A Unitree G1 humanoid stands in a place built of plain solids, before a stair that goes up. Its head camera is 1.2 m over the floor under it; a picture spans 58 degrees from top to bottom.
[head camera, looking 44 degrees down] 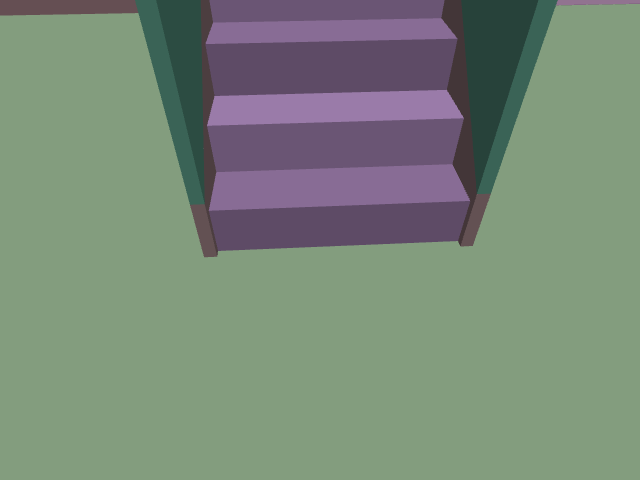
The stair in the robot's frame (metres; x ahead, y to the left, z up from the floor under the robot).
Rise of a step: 0.20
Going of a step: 0.24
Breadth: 0.95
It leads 3 degrees to the left of straight ahead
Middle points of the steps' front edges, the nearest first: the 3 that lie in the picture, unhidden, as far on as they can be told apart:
1.21 -0.08 0.21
1.44 -0.06 0.41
1.68 -0.05 0.61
